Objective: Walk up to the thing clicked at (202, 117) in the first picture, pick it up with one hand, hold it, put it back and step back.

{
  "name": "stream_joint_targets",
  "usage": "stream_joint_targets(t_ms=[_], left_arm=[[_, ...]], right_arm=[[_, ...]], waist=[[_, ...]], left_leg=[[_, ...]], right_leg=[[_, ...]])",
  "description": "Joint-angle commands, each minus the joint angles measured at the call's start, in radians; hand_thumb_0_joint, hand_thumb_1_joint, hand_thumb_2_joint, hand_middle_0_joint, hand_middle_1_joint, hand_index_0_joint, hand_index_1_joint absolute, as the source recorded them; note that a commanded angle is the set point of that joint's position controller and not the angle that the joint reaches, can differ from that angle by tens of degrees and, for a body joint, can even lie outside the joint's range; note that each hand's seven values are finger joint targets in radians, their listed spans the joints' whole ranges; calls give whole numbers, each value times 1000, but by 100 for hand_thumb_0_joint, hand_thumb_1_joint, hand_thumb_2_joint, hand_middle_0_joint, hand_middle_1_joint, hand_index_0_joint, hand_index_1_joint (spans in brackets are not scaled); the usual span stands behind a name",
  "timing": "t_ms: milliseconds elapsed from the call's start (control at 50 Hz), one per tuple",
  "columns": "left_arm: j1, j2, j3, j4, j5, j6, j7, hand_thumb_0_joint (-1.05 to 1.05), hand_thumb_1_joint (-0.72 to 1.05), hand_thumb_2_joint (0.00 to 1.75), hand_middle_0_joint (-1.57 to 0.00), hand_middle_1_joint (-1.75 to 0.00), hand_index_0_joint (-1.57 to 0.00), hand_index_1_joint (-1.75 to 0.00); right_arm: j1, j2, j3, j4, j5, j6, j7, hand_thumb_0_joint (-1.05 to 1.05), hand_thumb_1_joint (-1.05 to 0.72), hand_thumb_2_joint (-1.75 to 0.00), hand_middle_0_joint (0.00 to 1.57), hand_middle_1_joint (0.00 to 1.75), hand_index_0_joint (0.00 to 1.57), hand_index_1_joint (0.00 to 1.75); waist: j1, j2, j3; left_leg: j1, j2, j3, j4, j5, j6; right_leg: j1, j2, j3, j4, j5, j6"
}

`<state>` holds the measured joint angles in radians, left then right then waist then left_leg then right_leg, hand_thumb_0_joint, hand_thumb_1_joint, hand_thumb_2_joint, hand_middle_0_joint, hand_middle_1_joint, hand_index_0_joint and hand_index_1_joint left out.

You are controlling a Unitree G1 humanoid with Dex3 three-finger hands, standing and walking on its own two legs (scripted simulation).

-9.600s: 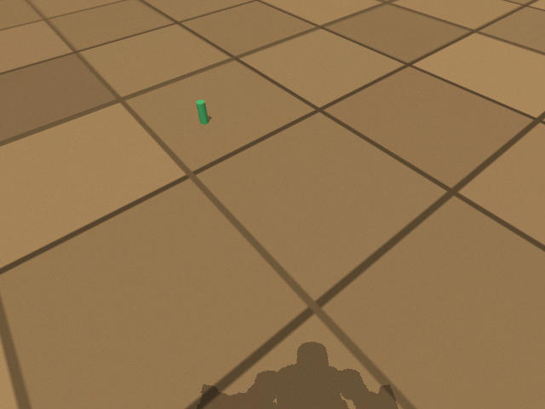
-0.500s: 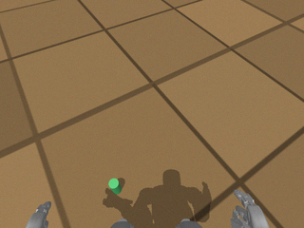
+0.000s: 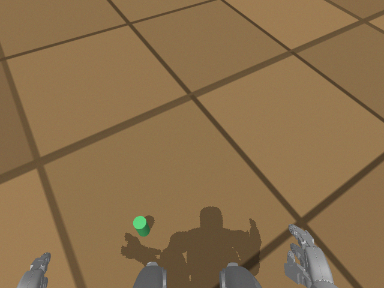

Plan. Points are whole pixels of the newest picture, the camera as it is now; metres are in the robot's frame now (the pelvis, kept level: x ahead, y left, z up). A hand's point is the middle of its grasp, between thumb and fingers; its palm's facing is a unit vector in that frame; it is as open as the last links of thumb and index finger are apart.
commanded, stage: go down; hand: left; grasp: from the side
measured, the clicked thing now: (142, 226) +0.39 +0.19 -0.61
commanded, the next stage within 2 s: approach in 1.82 s
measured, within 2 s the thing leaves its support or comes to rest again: neither
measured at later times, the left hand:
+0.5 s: hand (67, 246) +0.25 +0.32 -0.19, palm faces +0.10 -0.97 -0.23, open 17.2 cm
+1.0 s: hand (68, 232) +0.30 +0.35 -0.25, palm faces +0.09 -0.98 -0.16, open 17.0 cm
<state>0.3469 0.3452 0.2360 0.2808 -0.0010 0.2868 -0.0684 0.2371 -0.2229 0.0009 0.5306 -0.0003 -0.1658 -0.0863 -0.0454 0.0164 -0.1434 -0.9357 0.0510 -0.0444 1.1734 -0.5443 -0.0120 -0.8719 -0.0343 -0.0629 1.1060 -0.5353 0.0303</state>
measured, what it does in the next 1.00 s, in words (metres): lowers itself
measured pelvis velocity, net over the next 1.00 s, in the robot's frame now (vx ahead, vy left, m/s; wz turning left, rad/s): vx -0.07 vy -0.01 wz -0.07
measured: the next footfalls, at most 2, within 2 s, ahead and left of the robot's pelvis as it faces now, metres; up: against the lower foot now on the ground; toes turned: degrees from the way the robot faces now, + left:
none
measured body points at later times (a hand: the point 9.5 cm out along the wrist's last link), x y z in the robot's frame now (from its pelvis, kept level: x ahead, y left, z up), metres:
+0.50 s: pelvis -0.04 +0.00 -0.12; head +0.12 +0.03 +0.30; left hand +0.24 +0.37 -0.18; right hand +0.13 -0.27 -0.21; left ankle +0.01 +0.12 -0.65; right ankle +0.00 -0.14 -0.65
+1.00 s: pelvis -0.07 -0.01 -0.22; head +0.13 +0.03 +0.18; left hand +0.29 +0.40 -0.24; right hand +0.08 -0.29 -0.33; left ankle +0.01 +0.12 -0.65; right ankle +0.00 -0.14 -0.65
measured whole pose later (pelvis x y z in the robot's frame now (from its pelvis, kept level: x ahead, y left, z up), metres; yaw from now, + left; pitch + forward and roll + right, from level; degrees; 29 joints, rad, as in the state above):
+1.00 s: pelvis -0.07 -0.01 -0.22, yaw -4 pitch +33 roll -5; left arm -0.41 0.72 0.70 0.97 -0.15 -0.40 -0.61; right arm 0.09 -0.33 0.05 0.67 -0.03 -0.17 -0.03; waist -0.06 -0.01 -0.15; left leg -1.91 0.05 -0.11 2.01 -0.68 -0.03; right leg -1.85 -0.02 -0.06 1.95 -0.69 0.02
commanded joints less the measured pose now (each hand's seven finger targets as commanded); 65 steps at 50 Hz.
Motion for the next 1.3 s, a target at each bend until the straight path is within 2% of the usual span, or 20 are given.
stream_joint_targets(t_ms=[0, 40, 100, 140, 160, 220, 280, 300, 320, 380, 420, 480, 540, 600, 660, 780, 1040, 1160, 1200, 1280], left_arm=[[54, 187, 113, -100, -7, -63, -2, 0, -53, 9, -7, -7, -6, -8], [-5, 196, 111, -156, -10, -94, -8, 0, -49, 11, -6, -8, -5, -9], [-89, 216, 143, -21, -23, -152, -23, 0, -51, 9, -6, -7, -6, -8], [-191, 256, 184, 16, -41, -225, -49, 0, -50, 9, -6, -6, -5, -7], [-221, 278, 195, 57, -46, -261, -68, 0, -52, 8, -7, -7, -6, -8], [-350, 315, 216, 95, -72, -380, -140, 0, -55, 9, -7, -11, -7, -11], [-397, 363, 248, 145, -84, -463, -191, 0, -52, 9, -6, -10, -6, -10], [-394, 363, 270, 208, -90, -479, -202, 0, -55, 9, -6, -11, -6, -11], [-400, 404, 302, 216, -92, -497, -211, 0, -50, 11, -5, -11, -5, -11], [-385, 406, 334, 347, -105, -537, -251, 0, -50, 13, -5, -11, -4, -12], [-432, 455, 371, 367, -114, -567, -278, 0, -48, 12, -5, -11, -4, -11], [-510, 502, 416, 369, -130, -622, -320, 0, -46, 14, -4, -11, -3, -11], [-596, 543, 451, 389, -153, -679, -363, 0, -42, 15, -3, -11, -3, -11], [-688, 569, 462, 421, -167, -719, -409, 0, -43, 14, -3, -11, -3, -11], [-767, 596, 465, 453, -170, -743, -447, 0, -41, 15, -3, -11, -2, -11], [-808, 708, 539, 495, -178, -746, -496, 0, -41, 13, -3, -10, -3, -10], [-966, 786, 562, 529, -195, -752, -564, 0, -48, 9, -4, -8, -3, -8], [-990, 824, 581, 553, -199, -752, -592, 0, -50, 9, -3, -8, -3, -8], [-1004, 829, 576, 558, -200, -752, -598, 0, -50, 9, -4, -8, -3, -8], [-1018, 882, 604, 565, -204, -749, -604, 0, -53, 8, -4, -8, -4, -8]], right_arm=[[-4, -152, -74, -122, 4, -56, -19, 0, -90, -90, 20, 30, 20, 30], [-9, -153, -75, -133, 4, -65, -17, 0, -91, -90, 20, 30, 20, 30], [-16, -169, -76, -109, 3, -81, -17, 0, -91, -90, 20, 30, 20, 30], [-25, -171, -74, -93, 3, -91, -10, 0, -92, -90, 20, 30, 20, 30], [-24, -178, -76, -87, 2, -96, -11, 0, -93, -91, 20, 30, 20, 30], [-34, -195, -78, -76, 2, -115, -5, 0, -93, -90, 20, 30, 20, 30], [-33, -210, -76, -61, 3, -116, -4, 0, -91, -90, 20, 30, 20, 30], [-25, -227, -79, -57, 6, -111, -1, 0, -90, -90, 20, 30, 20, 30], [-31, -229, -77, -56, 5, -103, 2, 0, -90, -90, 20, 30, 20, 30], [-32, -247, -79, -32, 4, -80, 12, 0, -88, -90, 20, 30, 20, 30], [-33, -251, -77, -22, 2, -70, 19, 0, -89, -90, 20, 30, 20, 30], [-37, -255, -77, -5, -2, -56, 29, 0, -88, -90, 20, 30, 20, 30], [-39, -262, -69, 14, -8, -51, 33, 0, -89, -90, 20, 30, 20, 30], [-36, -271, -66, 38, -14, -49, 32, 0, -89, -90, 20, 30, 20, 30], [-31, -276, -61, 54, -21, -46, 31, 0, -89, -90, 20, 30, 20, 30], [-31, -302, -49, 68, -24, -35, 30, 0, -90, -90, 20, 30, 20, 30], [-42, -321, -27, 81, -27, -28, 38, 0, -91, -90, 20, 30, 20, 30], [-29, -341, -18, 93, -30, -28, 41, 0, -91, -91, 20, 30, 20, 30], [-35, -347, -20, 88, -30, -29, 40, 0, -91, -91, 20, 30, 20, 30], [-23, -345, -12, 92, -31, -30, 43, 0, -92, -91, 20, 30, 20, 30]], waist=[[4, 73, -193], [6, 80, -198], [-21, 46, -159], [-5, 57, -161], [-11, 45, -197], [-8, 76, -261], [15, 128, -344], [19, 121, -369], [48, 136, -390], [58, 118, -428], [70, 114, -451], [71, 106, -497], [47, 87, -544], [32, 112, -550], [20, 103, -571], [50, 130, -610], [18, 155, -558], [20, 210, -583], [19, 199, -554], [20, 173, -587]], left_leg=[[145, -28, 13, -144, 286, 19], [128, -28, 16, -132, 259, 19], [45, -24, 10, -88, 178, 25], [-18, -26, 14, -35, 142, 26], [-36, -25, 16, 0, 169, 29], [-106, -30, 12, 67, 88, 29], [-126, -24, -9, 105, 65, 19], [-123, -19, -32, 110, 72, 14], [-131, -18, -29, 119, 72, 12], [-172, -19, -36, 184, 140, 13], [-206, -22, -32, 224, 158, 19], [-256, -24, -28, 294, 181, 25], [-298, -24, -20, 372, 223, 32], [-343, -24, -20, 424, 187, 34], [-392, -23, -14, 471, 145, 35], [-440, -21, -18, 513, 93, 30], [-590, -12, -23, 617, -6, 32], [-567, -10, -41, 649, 23, 25], [-608, -11, -37, 652, -36, 28], [-665, -18, -15, 696, -32, 34]], right_leg=[[75, 38, 5, -104, 243, -44], [49, 37, 9, -90, 221, -46], [-32, 34, 15, -48, 159, -43], [-100, 30, 23, 10, 124, -46], [-119, 29, 27, 41, 150, -46], [-223, 25, 39, 124, 80, -50], [-293, 17, 50, 191, 55, -52], [-333, 21, 31, 233, 64, -55], [-343, 21, 32, 246, 59, -57], [-399, 24, 19, 310, 96, -62], [-418, 27, 19, 337, 104, -64], [-461, 27, 21, 395, 116, -65], [-487, 31, 23, 441, 147, -63], [-556, 31, 27, 480, 113, -65], [-575, 30, 35, 497, 86, -61], [-624, 34, 21, 562, 38, -64], [-767, 40, -6, 688, -18, -67], [-835, 37, -23, 759, 3, -71], [-855, 38, -23, 758, -35, -70], [-817, 42, -20, 767, -39, -66]])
